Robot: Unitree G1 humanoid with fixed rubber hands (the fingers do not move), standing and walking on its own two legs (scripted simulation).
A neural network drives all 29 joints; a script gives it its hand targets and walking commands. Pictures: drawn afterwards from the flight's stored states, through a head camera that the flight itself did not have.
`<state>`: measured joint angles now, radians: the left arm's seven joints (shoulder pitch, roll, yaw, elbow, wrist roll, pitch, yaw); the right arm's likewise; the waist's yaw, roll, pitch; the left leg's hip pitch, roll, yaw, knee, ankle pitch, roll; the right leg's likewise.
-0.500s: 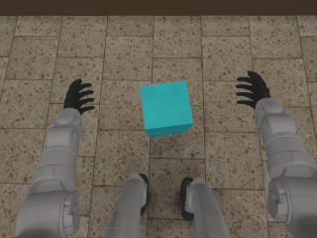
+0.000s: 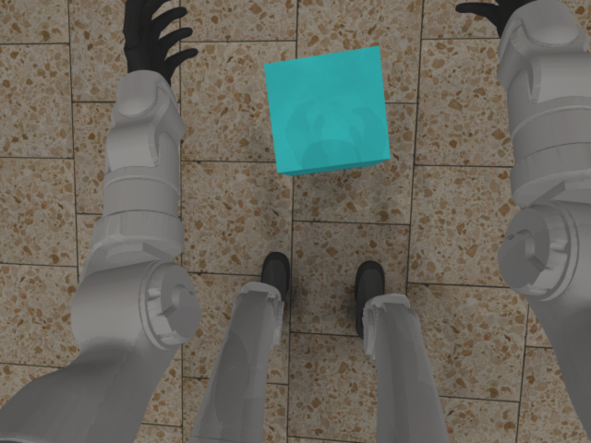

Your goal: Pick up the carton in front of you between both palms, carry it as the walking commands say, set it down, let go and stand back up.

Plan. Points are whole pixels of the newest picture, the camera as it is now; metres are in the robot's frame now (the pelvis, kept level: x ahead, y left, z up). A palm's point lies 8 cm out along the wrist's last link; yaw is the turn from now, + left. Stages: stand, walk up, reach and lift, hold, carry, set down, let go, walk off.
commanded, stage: reach and lift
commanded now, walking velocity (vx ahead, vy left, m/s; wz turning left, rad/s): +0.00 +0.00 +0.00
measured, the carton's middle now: (327, 122) +0.52 +0.03 -0.53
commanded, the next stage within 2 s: none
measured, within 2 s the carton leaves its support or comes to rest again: leaves its support in 1.62 s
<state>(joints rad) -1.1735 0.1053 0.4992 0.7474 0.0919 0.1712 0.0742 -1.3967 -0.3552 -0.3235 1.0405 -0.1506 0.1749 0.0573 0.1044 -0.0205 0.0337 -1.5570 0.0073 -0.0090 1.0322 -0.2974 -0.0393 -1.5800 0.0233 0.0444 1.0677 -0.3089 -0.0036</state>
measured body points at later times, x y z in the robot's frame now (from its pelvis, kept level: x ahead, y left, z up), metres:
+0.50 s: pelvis -0.04 +0.01 -0.21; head +0.33 -0.01 +0.03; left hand +0.51 +0.22 -0.37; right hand +0.56 -0.16 -0.37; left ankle +0.06 +0.14 -0.62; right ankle +0.06 -0.11 -0.62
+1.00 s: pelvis -0.05 +0.00 -0.28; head +0.34 +0.00 -0.07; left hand +0.51 +0.20 -0.47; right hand +0.57 -0.15 -0.47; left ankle +0.06 +0.14 -0.62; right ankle +0.06 -0.11 -0.62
